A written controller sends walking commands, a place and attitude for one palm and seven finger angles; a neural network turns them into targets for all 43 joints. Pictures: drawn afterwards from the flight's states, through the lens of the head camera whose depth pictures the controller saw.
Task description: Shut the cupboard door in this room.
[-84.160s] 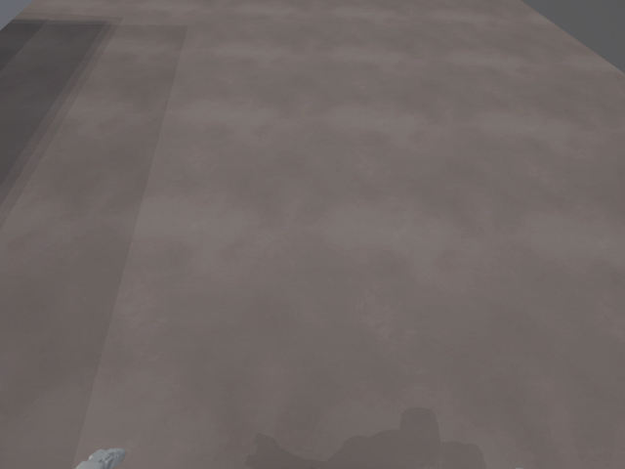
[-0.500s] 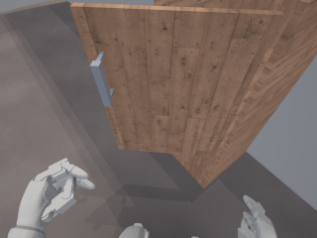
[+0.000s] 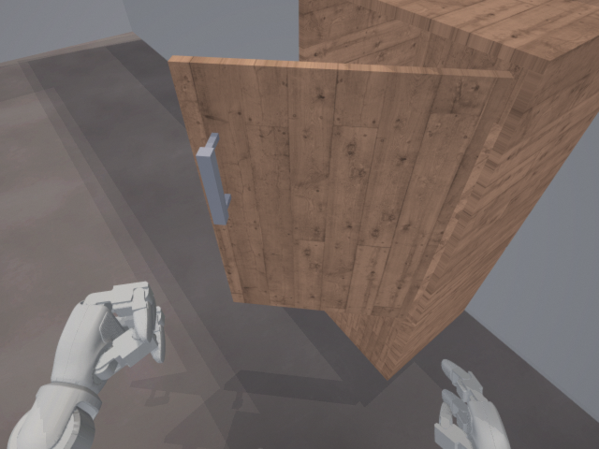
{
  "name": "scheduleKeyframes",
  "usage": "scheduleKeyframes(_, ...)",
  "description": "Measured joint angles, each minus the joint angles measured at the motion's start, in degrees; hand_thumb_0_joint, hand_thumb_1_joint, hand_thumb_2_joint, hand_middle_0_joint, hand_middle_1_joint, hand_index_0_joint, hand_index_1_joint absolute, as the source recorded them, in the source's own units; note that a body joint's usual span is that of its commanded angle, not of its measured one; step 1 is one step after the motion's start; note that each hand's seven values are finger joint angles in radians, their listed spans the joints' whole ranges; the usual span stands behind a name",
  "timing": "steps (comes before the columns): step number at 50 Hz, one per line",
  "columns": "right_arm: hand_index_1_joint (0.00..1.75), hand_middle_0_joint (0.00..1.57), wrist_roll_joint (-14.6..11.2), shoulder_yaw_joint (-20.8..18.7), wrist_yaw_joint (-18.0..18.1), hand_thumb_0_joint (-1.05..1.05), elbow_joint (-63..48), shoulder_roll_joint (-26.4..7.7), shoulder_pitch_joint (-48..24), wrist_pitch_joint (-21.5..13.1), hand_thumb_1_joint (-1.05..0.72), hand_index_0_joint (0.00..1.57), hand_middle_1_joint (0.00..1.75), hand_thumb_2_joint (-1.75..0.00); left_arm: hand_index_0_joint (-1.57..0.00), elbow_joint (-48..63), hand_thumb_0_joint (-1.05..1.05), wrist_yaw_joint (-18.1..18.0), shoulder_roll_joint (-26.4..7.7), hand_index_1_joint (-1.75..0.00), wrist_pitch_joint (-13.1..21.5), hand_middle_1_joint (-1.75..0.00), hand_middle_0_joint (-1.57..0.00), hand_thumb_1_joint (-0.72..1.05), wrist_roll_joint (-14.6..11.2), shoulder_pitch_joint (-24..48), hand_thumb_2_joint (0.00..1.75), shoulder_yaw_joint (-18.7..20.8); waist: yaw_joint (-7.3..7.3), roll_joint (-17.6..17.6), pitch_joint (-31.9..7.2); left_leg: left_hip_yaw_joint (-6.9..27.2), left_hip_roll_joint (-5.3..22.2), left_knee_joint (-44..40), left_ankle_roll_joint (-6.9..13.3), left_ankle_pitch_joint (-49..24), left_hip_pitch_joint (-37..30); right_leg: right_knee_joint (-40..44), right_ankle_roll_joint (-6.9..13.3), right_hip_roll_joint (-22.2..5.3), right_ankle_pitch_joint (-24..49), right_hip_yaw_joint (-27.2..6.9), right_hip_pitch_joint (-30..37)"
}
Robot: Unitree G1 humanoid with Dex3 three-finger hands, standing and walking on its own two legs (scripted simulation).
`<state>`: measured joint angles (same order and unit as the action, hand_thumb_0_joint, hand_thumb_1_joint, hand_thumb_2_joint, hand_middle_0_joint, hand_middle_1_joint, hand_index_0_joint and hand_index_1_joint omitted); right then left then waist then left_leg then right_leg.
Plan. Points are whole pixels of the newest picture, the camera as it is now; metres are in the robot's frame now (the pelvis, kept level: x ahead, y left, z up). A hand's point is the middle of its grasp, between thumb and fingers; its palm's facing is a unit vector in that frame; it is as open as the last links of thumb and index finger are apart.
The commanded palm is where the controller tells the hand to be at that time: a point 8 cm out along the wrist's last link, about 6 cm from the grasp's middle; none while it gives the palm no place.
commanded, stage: raise the hand and make a fist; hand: left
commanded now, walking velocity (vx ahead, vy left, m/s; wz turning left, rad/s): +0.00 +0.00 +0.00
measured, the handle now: (217, 180) +0.47 +0.17 +0.11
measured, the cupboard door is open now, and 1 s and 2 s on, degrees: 46 46 46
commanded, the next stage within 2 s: bring the fist close to the handle in 0.50 s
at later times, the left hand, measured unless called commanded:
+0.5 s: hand (157, 326) +0.22 +0.18 +0.11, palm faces -0.01 -1.00 -0.05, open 3.1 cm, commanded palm +0.20 +0.23 +0.11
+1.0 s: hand (189, 277) +0.29 +0.16 +0.12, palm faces -0.04 -1.00 -0.03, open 3.1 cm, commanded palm +0.26 +0.21 +0.11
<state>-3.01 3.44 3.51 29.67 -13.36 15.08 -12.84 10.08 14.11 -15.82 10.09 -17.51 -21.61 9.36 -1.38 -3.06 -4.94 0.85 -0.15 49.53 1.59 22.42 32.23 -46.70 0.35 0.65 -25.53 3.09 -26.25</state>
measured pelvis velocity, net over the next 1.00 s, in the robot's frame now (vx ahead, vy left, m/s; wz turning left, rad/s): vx -0.01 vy -0.01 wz -0.01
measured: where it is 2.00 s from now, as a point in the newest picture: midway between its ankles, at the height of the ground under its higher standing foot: outside the picture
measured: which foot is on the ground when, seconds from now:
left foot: down 0.00-1.00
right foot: down 0.00-1.00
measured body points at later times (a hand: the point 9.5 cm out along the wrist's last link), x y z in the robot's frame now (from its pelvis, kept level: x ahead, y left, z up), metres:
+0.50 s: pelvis +0.00 -0.01 +0.01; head +0.00 -0.02 +0.46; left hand +0.22 +0.23 +0.12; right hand +0.17 -0.24 -0.06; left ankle +0.03 +0.10 -0.70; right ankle -0.02 -0.12 -0.70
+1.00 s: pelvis -0.01 -0.01 +0.01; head +0.00 -0.02 +0.46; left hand +0.28 +0.21 +0.12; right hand +0.15 -0.25 -0.07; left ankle +0.03 +0.10 -0.70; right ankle -0.02 -0.12 -0.70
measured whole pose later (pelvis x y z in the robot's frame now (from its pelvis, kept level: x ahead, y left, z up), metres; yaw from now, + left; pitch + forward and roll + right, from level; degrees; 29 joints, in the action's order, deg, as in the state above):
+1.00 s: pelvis -0.01 -0.01 +0.01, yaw -1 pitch +3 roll -1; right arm -3.1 2.9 3.6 34.4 -14.7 14.6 -12.5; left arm -7.4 12.1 -14.6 6.9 -15.2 -0.1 8.8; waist -0.2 -2.7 -2.4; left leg -0.1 -0.1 42.6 0.9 18.3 26.9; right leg -42.2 1.0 0.7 -22.4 2.1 -22.5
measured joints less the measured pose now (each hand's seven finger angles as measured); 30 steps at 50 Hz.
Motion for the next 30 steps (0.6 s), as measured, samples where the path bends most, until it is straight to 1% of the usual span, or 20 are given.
scheduleKeyframes(8, 0.30, 0.21, -0.15, -0.18, 0.17, 0.02, 1.97, -1.11, 0.49, -0.80, -0.90, 0.20, 0.30, -0.90, -1.30, -1.81, 0.01, 0.72, -0.24, -1.49, -2.55, -1.49, -1.30, 0.90, -0.28, 3.97, 0.90, 1.00, -0.03, -0.12, 0.72, -0.13, -0.19, -3.43, -0.11, -1.48, -3.42, 3.03, 0.07, -0.16, 1.32, -0.15, 3.17)
scheduleKeyframes(13, 0.30, 0.21, -0.18, -0.72, 0.06, 0.02, 2.11, -1.60, 0.55, -1.06, -0.90, 0.20, 0.30, -0.90, -1.30, -2.69, 0.01, 1.01, 0.14, -1.50, -3.34, -1.49, -1.30, 0.90, -0.43, 4.15, 0.90, 1.27, 0.28, 0.05, 0.98, -0.48, -0.15, -5.12, -0.24, -2.21, -4.82, 4.22, 0.17, -0.15, 1.93, -0.52, 4.20)
scheduleKeyframes(23, 0.30, 0.21, 0.07, -1.37, -0.23, 0.02, 2.48, -1.84, 0.23, -1.22, -0.90, 0.20, 0.30, -0.90, -1.30, -2.73, 0.01, 0.53, 0.81, -1.50, -1.48, -1.50, -1.30, 0.90, -0.01, 3.35, 0.90, 1.06, 0.09, 0.47, 1.38, -0.38, 0.01, -5.40, -0.59, -2.49, -5.29, 4.08, 0.51, 0.02, 1.95, -0.44, 4.47)
scheduleKeyframes(30, 0.30, 0.21, 0.07, -1.15, -0.22, 0.02, 2.51, -1.56, -0.20, -0.98, -0.90, 0.20, 0.30, -0.90, -1.30, -3.04, 0.01, 0.88, 0.73, -1.50, -1.55, -1.50, -1.30, 0.90, 0.04, 3.47, 0.90, 0.80, 0.04, 0.14, 1.53, -0.28, 0.08, -5.31, -0.71, -2.66, -5.38, 3.86, 0.64, 0.09, 2.05, -0.35, 4.51)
